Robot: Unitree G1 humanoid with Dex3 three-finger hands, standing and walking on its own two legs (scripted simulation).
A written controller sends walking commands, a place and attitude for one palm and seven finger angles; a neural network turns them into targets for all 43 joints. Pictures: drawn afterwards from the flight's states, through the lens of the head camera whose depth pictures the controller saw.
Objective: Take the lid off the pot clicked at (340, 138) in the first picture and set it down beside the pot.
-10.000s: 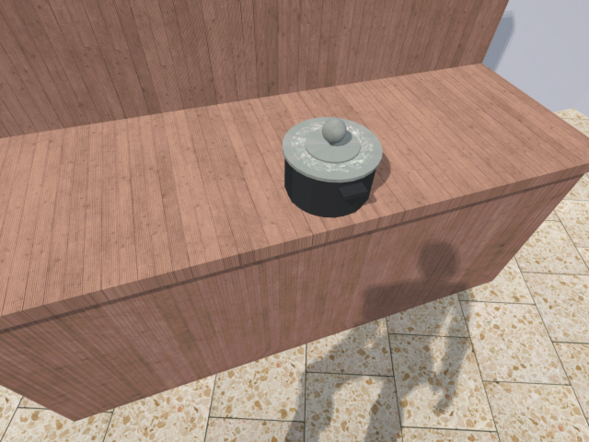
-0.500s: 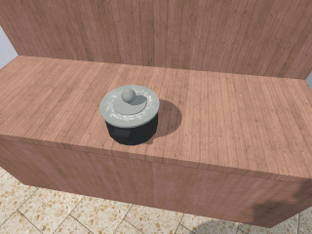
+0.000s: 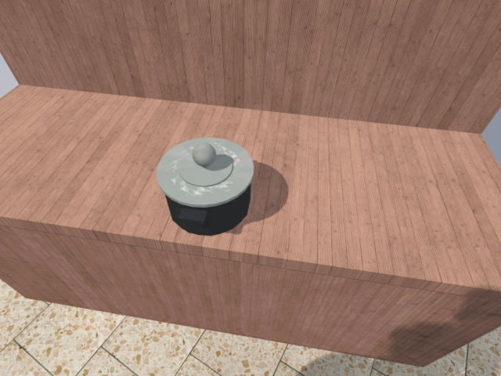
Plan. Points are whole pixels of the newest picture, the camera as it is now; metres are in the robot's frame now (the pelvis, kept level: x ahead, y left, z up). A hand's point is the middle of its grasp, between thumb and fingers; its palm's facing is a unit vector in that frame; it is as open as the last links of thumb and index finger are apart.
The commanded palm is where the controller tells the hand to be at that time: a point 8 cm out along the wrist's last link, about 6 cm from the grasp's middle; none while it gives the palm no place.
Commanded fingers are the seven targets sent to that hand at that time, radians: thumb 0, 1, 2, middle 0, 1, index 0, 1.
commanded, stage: look again from close up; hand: left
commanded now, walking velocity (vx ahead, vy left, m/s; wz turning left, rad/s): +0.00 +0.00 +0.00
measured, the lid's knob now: (204, 154) +0.51 +0.13 +0.06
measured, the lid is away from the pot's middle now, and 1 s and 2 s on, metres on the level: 0.00 0.00 0.00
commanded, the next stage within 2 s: lift the closed hand beside the body in 0.26 s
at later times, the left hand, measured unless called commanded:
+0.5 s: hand out of the picture +0.09 +0.20 -0.11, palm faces +0.16 -0.93 -0.32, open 6.9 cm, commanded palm +0.09 +0.22 -0.06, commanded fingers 0.00 0.90 0.90 -0.55 -0.68 -0.55 -0.68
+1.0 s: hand out of the picture +0.11 +0.20 -0.06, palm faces +0.28 -0.91 -0.32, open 3.0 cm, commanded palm +0.07 +0.25 -0.03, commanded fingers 0.00 0.90 0.90 -1.30 -1.50 -1.30 -1.50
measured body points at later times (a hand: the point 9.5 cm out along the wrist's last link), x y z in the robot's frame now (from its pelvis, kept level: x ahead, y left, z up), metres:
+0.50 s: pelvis +0.00 +0.00 +0.00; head -0.01 -0.01 +0.45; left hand +0.08 +0.25 -0.08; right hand +0.05 -0.24 -0.14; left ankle -0.02 +0.09 -0.74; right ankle +0.01 -0.13 -0.74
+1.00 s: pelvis +0.00 -0.02 -0.01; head +0.01 -0.03 +0.44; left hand +0.09 +0.25 -0.04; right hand +0.22 -0.23 -0.07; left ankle -0.02 +0.09 -0.74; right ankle +0.01 -0.13 -0.74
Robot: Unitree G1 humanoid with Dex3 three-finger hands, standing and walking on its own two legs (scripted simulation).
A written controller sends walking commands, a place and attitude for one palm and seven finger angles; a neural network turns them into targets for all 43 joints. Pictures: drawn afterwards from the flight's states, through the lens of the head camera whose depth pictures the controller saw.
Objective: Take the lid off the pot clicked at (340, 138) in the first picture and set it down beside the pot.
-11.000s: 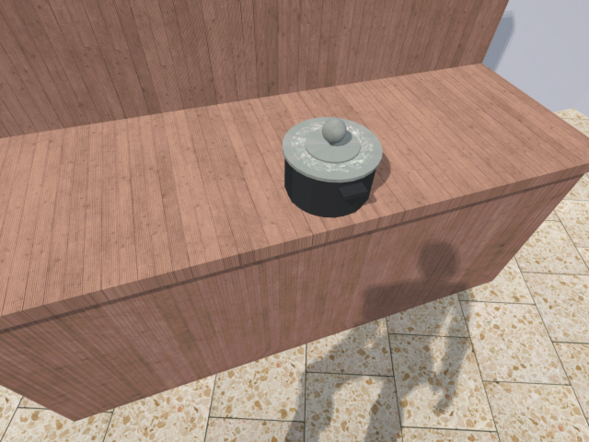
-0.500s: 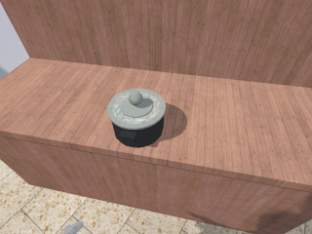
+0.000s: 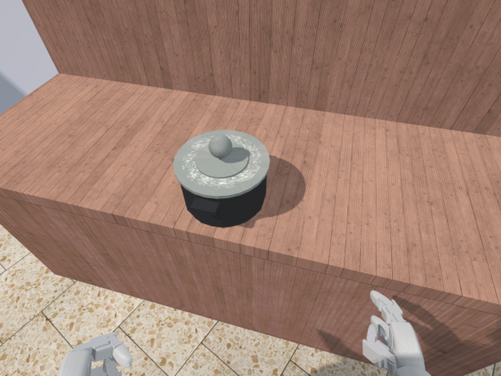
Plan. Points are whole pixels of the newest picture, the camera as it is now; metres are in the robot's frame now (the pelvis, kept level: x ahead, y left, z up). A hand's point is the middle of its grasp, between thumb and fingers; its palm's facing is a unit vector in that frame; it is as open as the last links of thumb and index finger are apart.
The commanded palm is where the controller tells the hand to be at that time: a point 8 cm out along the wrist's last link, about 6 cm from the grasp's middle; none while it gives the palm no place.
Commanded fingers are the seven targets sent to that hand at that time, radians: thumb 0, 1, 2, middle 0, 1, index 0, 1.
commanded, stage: raise the hand higher, near the body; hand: left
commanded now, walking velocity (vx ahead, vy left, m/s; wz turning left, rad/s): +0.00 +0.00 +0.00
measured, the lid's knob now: (220, 146) +0.53 +0.13 +0.07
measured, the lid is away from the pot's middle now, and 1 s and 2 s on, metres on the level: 0.00 0.00 0.00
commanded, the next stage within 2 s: reach forward and open the fingers in 0.86 s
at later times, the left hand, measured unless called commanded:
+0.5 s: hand (98, 333) +0.16 +0.24 +0.03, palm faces +0.23 -0.89 -0.38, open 3.1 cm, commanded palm +0.11 +0.27 +0.06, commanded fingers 0.00 0.90 0.90 -1.30 -1.50 -1.30 -1.50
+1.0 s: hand (70, 283) +0.19 +0.25 +0.12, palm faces +0.29 -0.80 -0.52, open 3.1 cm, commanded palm +0.15 +0.29 +0.14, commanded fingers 0.00 0.83 0.89 -1.23 -1.45 -1.23 -1.45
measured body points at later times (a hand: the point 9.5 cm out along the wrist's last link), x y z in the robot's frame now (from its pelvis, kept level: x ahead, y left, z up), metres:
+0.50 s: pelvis +0.02 +0.02 +0.00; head +0.02 +0.00 +0.45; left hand +0.14 +0.28 +0.05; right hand +0.21 -0.21 -0.07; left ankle -0.01 +0.12 -0.73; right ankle +0.01 -0.10 -0.73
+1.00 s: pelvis +0.02 +0.02 +0.01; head +0.01 +0.00 +0.46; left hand +0.17 +0.29 +0.15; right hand +0.20 -0.19 -0.07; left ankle -0.01 +0.12 -0.73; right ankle +0.01 -0.10 -0.73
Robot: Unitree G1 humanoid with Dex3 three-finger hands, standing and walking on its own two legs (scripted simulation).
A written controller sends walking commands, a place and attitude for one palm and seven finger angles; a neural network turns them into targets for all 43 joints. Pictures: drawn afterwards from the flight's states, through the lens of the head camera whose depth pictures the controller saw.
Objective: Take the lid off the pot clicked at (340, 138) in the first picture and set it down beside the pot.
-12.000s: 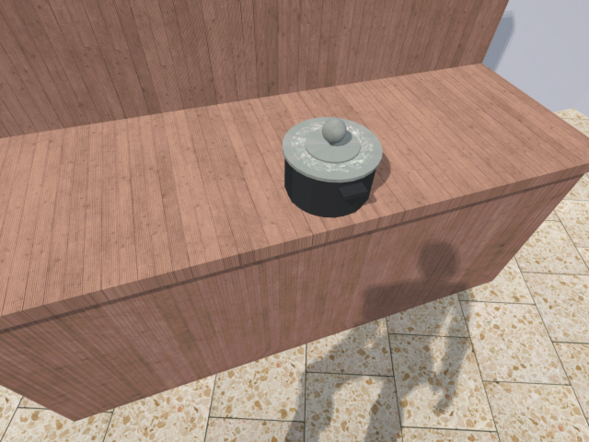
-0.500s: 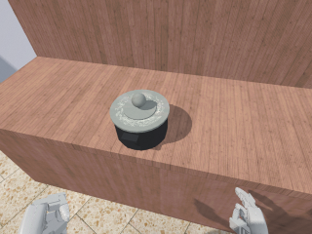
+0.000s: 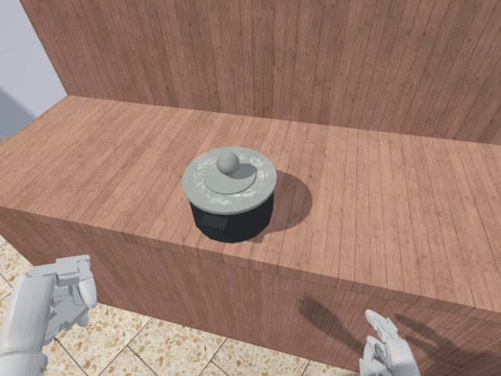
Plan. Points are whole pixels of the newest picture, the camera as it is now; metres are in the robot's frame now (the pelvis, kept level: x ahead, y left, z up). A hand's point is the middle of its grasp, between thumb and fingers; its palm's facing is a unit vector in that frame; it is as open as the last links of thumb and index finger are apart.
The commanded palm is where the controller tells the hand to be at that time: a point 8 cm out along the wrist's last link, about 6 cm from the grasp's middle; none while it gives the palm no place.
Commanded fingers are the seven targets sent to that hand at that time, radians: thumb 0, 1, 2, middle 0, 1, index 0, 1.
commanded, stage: reach forward and open the fingers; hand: left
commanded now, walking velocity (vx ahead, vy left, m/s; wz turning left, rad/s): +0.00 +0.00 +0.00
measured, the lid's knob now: (228, 163) +0.51 +0.12 +0.06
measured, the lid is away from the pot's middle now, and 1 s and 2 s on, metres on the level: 0.00 0.00 0.00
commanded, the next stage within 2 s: move the open hand above the knob in 1.06 s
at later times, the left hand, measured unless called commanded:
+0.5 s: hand (80, 283) +0.19 +0.26 +0.11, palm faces -0.27 +0.01 -0.96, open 4.7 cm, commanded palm +0.19 +0.25 +0.17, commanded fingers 0.00 0.04 1.26 -0.96 -0.51 -0.96 -0.51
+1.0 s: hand (90, 243) +0.24 +0.26 +0.14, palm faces -0.18 +0.05 -0.98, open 10.1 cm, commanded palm +0.23 +0.26 +0.20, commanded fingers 0.00 -0.31 1.37 -0.80 -0.08 -0.80 -0.08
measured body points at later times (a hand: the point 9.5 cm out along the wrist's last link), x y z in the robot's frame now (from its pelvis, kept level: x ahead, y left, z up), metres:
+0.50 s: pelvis -0.01 -0.01 +0.00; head +0.00 -0.06 +0.45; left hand +0.20 +0.25 +0.16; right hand +0.20 -0.24 -0.09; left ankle -0.03 +0.09 -0.74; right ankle +0.00 -0.12 -0.74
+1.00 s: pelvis -0.04 +0.01 +0.00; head -0.03 -0.03 +0.45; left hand +0.24 +0.25 +0.19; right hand +0.16 -0.21 -0.10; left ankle -0.03 +0.09 -0.74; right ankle +0.00 -0.12 -0.74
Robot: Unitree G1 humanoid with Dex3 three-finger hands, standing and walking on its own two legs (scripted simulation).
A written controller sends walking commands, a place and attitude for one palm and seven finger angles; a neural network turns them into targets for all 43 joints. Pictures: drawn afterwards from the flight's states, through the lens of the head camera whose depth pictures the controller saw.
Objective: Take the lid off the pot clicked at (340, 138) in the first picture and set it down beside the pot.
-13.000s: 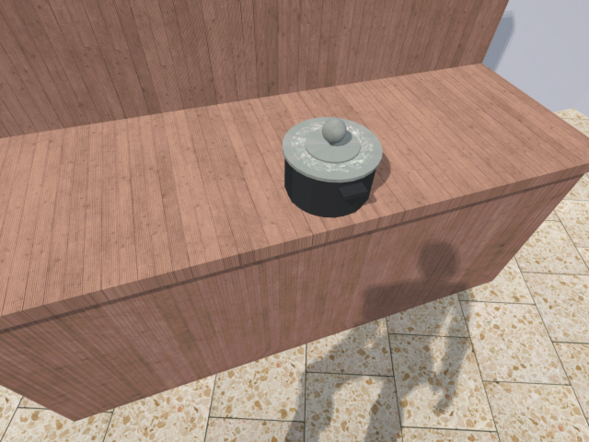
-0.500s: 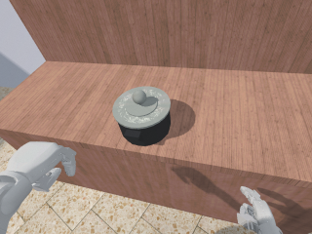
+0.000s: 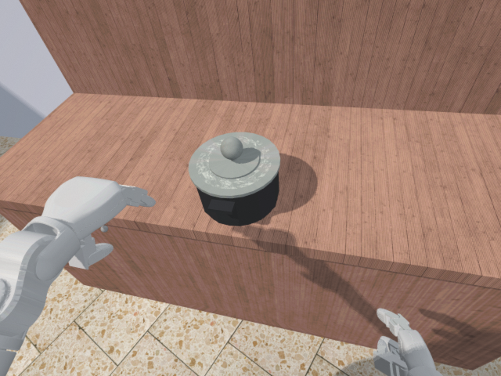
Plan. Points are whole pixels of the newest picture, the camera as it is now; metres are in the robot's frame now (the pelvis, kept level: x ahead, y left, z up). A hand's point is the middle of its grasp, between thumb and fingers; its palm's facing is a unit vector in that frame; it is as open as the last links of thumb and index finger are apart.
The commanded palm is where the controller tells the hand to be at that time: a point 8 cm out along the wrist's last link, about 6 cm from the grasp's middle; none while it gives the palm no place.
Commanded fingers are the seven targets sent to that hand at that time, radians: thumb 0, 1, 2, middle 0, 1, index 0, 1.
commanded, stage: reach forward and open the fingers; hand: left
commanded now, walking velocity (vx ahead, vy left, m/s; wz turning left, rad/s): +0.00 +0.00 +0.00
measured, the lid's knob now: (231, 148) +0.54 +0.10 +0.05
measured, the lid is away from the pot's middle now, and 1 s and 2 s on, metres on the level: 0.00 0.00 0.00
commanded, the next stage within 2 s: move the open hand above the knob in 0.06 s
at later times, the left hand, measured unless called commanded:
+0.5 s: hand (135, 195) +0.34 +0.21 +0.13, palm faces -0.23 -0.01 -0.97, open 10.4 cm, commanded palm +0.33 +0.21 +0.20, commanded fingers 0.00 -0.32 1.41 -0.81 -0.08 -0.81 -0.08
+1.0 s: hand (162, 156) +0.41 +0.19 +0.15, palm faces -0.22 -0.02 -0.98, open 10.4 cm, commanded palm +0.40 +0.17 +0.20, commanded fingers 0.00 -0.32 1.41 -0.81 -0.08 -0.81 -0.08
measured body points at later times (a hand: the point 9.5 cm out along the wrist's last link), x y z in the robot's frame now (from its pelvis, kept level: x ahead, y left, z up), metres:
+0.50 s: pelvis +0.01 +0.00 +0.00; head +0.02 -0.05 +0.45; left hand +0.35 +0.21 +0.19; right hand +0.21 -0.22 -0.10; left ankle +0.01 +0.08 -0.74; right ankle +0.04 -0.14 -0.74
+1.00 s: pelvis +0.02 -0.02 +0.00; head +0.04 -0.06 +0.45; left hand +0.42 +0.19 +0.20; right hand +0.19 -0.26 -0.12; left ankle +0.01 +0.08 -0.74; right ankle +0.04 -0.14 -0.74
